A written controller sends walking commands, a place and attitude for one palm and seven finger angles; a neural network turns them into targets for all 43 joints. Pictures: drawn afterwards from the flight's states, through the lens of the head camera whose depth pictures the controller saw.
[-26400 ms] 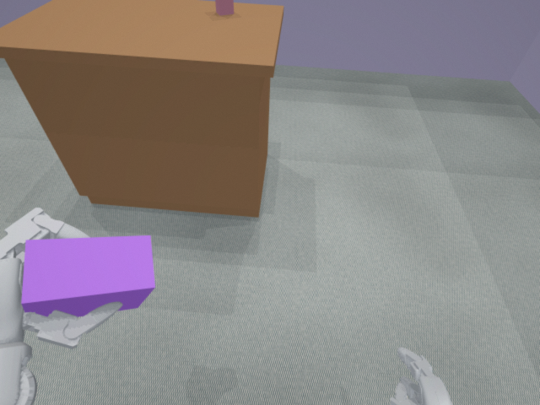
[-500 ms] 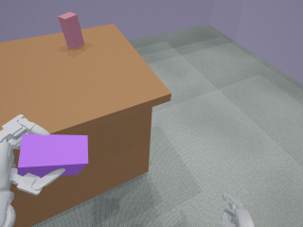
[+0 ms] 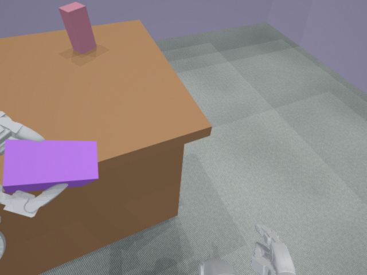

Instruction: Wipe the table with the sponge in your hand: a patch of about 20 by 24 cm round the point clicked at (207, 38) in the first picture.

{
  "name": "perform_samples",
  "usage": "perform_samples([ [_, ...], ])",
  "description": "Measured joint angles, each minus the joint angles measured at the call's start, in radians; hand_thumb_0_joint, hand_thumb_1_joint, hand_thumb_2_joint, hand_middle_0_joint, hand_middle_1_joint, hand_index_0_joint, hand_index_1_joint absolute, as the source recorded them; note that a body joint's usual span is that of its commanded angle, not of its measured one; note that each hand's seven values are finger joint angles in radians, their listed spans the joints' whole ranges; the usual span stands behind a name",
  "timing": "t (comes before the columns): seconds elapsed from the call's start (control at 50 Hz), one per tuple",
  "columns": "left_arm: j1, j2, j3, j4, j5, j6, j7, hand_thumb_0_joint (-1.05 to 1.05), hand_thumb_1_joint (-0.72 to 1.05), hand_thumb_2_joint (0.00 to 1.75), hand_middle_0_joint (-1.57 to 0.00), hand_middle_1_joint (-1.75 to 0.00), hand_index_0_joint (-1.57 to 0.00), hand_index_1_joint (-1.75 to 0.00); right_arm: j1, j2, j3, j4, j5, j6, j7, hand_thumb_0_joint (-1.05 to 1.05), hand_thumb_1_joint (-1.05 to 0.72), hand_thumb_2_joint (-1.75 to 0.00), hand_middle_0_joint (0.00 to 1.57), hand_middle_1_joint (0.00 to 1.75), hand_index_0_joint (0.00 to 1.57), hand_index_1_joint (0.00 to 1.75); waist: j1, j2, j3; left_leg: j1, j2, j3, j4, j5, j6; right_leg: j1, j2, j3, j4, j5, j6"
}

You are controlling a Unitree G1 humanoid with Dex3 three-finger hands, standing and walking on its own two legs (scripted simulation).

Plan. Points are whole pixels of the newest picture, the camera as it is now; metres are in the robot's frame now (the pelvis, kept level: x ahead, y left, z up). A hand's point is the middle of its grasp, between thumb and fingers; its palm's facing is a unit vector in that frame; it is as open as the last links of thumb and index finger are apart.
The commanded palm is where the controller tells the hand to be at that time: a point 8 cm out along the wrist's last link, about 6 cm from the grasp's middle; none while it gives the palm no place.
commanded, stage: shuffle to correct the standing spot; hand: left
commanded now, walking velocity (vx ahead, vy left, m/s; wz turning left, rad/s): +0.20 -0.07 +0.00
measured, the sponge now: (64, 166) +0.26 +0.22 +0.15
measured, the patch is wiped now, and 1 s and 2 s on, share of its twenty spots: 0.00 0.00 0.00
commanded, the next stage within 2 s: come to a stop and stand still in 0.42 s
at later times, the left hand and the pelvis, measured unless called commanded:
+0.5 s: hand (94, 113) +0.34 +0.18 +0.19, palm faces +0.44 -0.83 -0.35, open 9.9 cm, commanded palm +0.28 +0.22 +0.19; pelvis +0.13 -0.06 +0.00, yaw +1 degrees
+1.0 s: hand (109, 99) +0.38 +0.17 +0.18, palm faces +0.44 -0.77 -0.47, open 9.9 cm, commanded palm +0.32 +0.21 +0.19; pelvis +0.18 -0.08 +0.01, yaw +4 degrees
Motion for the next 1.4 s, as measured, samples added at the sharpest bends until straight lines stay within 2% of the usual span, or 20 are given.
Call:
perform_samples([
  [0.08,0.084,-0.013,-0.004,-0.062,-0.002,-0.02,-0.014,0.0,-0.5,1.05,-0.76,-1.37,-0.76,-1.36,0.025,0.008,0.015,-0.031,0.002,-0.02,0.015,0.01,-0.9,-0.89,0.2,0.3,0.21,0.3,0.004,0.041,-0.013,0.051,0.041,-0.009,-0.09,0.015,-0.028,-0.049,-0.04,-0.048,-0.258,0.121,0.002],
  [0.14,0.149,0.0,0.001,-0.078,0.0,-0.03,-0.016,0.0,-0.5,1.05,-0.76,-1.37,-0.76,-1.36,0.052,-0.006,0.018,-0.047,0.003,-0.026,0.008,0.01,-0.9,-0.89,0.2,0.3,0.21,0.3,0.016,0.075,-0.019,0.075,0.074,-0.016,-0.071,-0.025,-0.056,0.033,-0.044,-0.084,-0.532,0.218,0.009],
  [0.18,0.154,0.033,0.018,-0.068,0.007,-0.026,-0.012,0.0,-0.5,1.05,-0.76,-1.37,-0.76,-1.36,0.068,-0.016,0.015,-0.05,0.004,-0.023,-0.002,0.01,-0.9,-0.89,0.2,0.3,0.21,0.3,0.021,0.076,-0.027,0.047,0.086,-0.02,0.043,-0.092,-0.051,0.107,-0.041,-0.1,-0.66,0.264,-0.005],
  [0.24,0.063,-0.009,-0.008,-0.004,0.019,-0.011,-0.008,0.0,-0.5,1.05,-0.76,-1.36,-0.76,-1.36,0.027,-0.062,-0.008,0.011,0.005,0.006,-0.017,0.01,-0.9,-0.89,0.2,0.3,0.21,0.3,0.029,0.106,-0.006,-0.086,0.07,-0.061,0.401,-0.176,-0.021,0.108,-0.029,-0.132,-0.569,0.203,-0.041],
  [0.3,0.028,-0.065,-0.032,0.025,0.021,0.004,0.001,0.0,-0.5,1.05,-0.76,-1.36,-0.76,-1.36,0.007,-0.092,-0.019,0.045,0.006,0.027,-0.018,0.01,-0.9,-0.89,0.2,0.3,0.21,0.3,0.032,0.083,-0.002,-0.181,0.051,-0.029,0.533,-0.151,-0.02,0.146,-0.032,-0.139,-0.594,0.179,-0.05],
  [0.36,0.055,-0.077,-0.037,-0.013,0.019,0.006,0.011,0.0,-0.5,1.05,-0.76,-1.37,-0.76,-1.36,0.001,-0.098,-0.02,0.037,-0.002,0.035,-0.023,0.01,-0.9,-0.89,0.2,0.3,0.21,0.3,0.025,0.033,-0.005,-0.188,0.061,0.009,0.369,-0.108,-0.015,0.174,-0.032,-0.134,-0.633,0.182,-0.054],
  [0.46,0.084,-0.042,-0.04,-0.119,0.004,-0.012,0.027,0.0,-0.5,1.05,-0.76,-1.37,-0.76,-1.36,0.025,-0.107,-0.036,-0.012,-0.013,0.009,-0.044,0.01,-0.9,-0.9,0.2,0.3,0.21,0.3,0.008,-0.003,-0.019,-0.064,0.049,0.031,-0.006,0.06,-0.01,0.197,-0.028,-0.147,-0.583,0.114,-0.047],
  [0.52,0.072,-0.011,-0.011,-0.104,0.005,-0.034,0.032,0.0,-0.5,1.05,-0.76,-1.36,-0.76,-1.36,0.025,-0.082,-0.046,-0.019,-0.008,0.003,-0.053,0.01,-0.9,-0.9,0.2,0.3,0.2,0.3,0.013,-0.027,-0.034,-0.042,0.037,0.049,0.024,0.028,-0.012,0.165,-0.025,-0.081,-0.435,-0.009,-0.022],
  [0.58,0.056,-0.002,0.005,-0.04,0.012,-0.025,0.028,0.0,-0.5,1.05,-0.76,-1.36,-0.76,-1.36,0.035,-0.057,-0.035,-0.021,-0.007,-0.004,-0.05,0.01,-0.9,-0.9,0.2,0.3,0.2,0.3,0.002,0.009,-0.063,-0.016,0.045,0.031,-0.009,0.017,-0.023,0.126,-0.012,-0.062,-0.341,-0.037,-0.007],
  [0.66,0.07,-0.01,0.003,0.005,0.006,-0.001,0.029,0.0,-0.5,1.05,-0.76,-1.37,-0.76,-1.36,0.05,-0.039,-0.002,-0.035,0.006,-0.014,-0.032,0.01,-0.9,-0.9,0.2,0.3,0.2,0.3,0.008,0.054,-0.071,0.015,0.057,0.026,-0.023,0.003,-0.049,0.193,-0.024,-0.069,-0.617,0.171,0.005],
  [0.72,0.067,-0.046,-0.039,0.043,0.012,0.011,0.023,0.0,-0.5,1.05,-0.76,-1.37,-0.76,-1.36,0.037,-0.043,0.012,-0.009,0.004,-0.011,-0.029,0.01,-0.9,-0.9,0.2,0.3,0.21,0.3,-0.001,0.106,-0.06,-0.01,0.069,-0.016,0.053,-0.02,-0.054,0.221,-0.004,-0.097,-0.636,0.154,-0.035],
  [0.82,0.094,-0.079,-0.077,0.053,0.015,0.019,0.019,0.0,-0.5,1.05,-0.76,-1.37,-0.76,-1.36,0.006,-0.056,0.02,0.004,0.002,0.009,-0.038,0.01,-0.9,-0.89,0.2,0.3,0.21,0.3,0.007,0.081,-0.031,-0.089,0.012,-0.03,0.191,-0.113,-0.048,0.224,-0.026,-0.081,-0.675,0.155,-0.049],
  [1.0,0.132,-0.022,-0.029,-0.079,0.008,0.01,0.046,0.0,-0.5,1.05,-0.76,-1.37,-0.76,-1.36,-0.014,-0.099,-0.021,-0.023,-0.006,0.03,-0.061,0.01,-0.9,-0.9,0.2,0.3,0.21,0.3,0.013,0.047,0.01,-0.019,0.007,-0.014,-0.098,0.111,-0.031,0.204,-0.036,-0.095,-0.639,0.14,-0.028],
  [1.06,0.126,-0.019,-0.022,-0.069,0.003,0.011,0.047,0.0,-0.5,1.05,-0.76,-1.37,-0.76,-1.36,-0.011,-0.088,-0.026,-0.017,0.001,0.03,-0.068,0.01,-0.9,-0.9,0.2,0.3,0.21,0.3,0.029,0.025,-0.011,-0.009,0.004,0.004,-0.103,0.086,-0.021,0.212,-0.038,-0.077,-0.655,0.153,-0.021],
  [1.1,-0.008,0.053,0.004,0.029,0.043,-0.028,-0.005,0.0,-0.5,1.05,-0.76,-1.36,-0.76,-1.36,0.027,-0.083,-0.047,-0.016,-0.017,-0.028,-0.062,0.01,-0.9,-0.9,0.2,0.3,0.2,0.3,0.075,0.031,-0.026,-0.051,0.017,-0.009,-0.051,0.087,-0.018,0.207,-0.022,-0.083,-0.679,0.171,-0.019],
  [1.14,-0.121,0.08,0.043,0.137,0.034,-0.05,-0.006,0.0,-0.5,1.05,-0.76,-1.36,-0.76,-1.36,0.022,-0.085,-0.033,-0.001,-0.007,-0.054,-0.04,0.01,-0.9,-0.9,0.2,0.3,0.2,0.3,0.095,0.023,-0.026,-0.06,0.003,-0.031,-0.026,0.073,-0.025,0.2,-0.015,-0.066,-0.683,0.188,-0.023],
  [1.2,-0.183,0.028,0.051,0.203,0.01,-0.043,0.014,0.0,-0.5,1.05,-0.76,-1.37,-0.76,-1.36,0.011,-0.088,-0.019,0.006,-0.002,-0.079,-0.017,0.01,-0.9,-0.9,0.2,0.3,0.2,0.3,0.073,0.023,-0.019,-0.014,-0.012,-0.017,-0.086,0.09,0.004,0.221,-0.018,-0.041,-0.699,0.209,-0.003],
  [1.3,-0.042,-0.106,-0.103,0.117,0.022,-0.033,-0.008,0.0,-0.5,1.05,-0.75,-1.37,-0.76,-1.37,0.035,-0.078,-0.009,-0.036,0.0,-0.087,0.008,0.01,-0.9,-0.9,0.2,0.3,0.21,0.3,0.023,0.029,-0.035,0.016,-0.035,0.03,-0.128,0.118,0.048,0.227,-0.034,0.011,-0.711,0.187,0.009],
  [1.34,0.015,-0.1,-0.138,0.084,0.038,-0.041,-0.028,0.0,-0.5,1.06,-0.75,-1.37,-0.76,-1.37,0.044,-0.063,0.0,-0.047,-0.003,-0.08,0.007,0.01,-0.9,-0.9,0.2,0.3,0.21,0.3,0.006,0.025,-0.033,0.016,-0.042,0.036,-0.138,0.127,0.056,0.223,-0.036,0.023,-0.71,0.175,0.007],
  [1.4,0.052,-0.049,-0.111,0.055,0.03,-0.059,-0.037,0.0,-0.5,1.06,-0.76,-1.37,-0.76,-1.36,0.062,-0.038,0.01,-0.051,-0.006,-0.065,0.002,0.01,-0.9,-0.9,0.2,0.3,0.21,0.3,-0.001,0.015,-0.024,0.013,-0.043,0.035,-0.138,0.136,0.061,0.226,-0.036,0.025,-0.721,0.19,0.009],
])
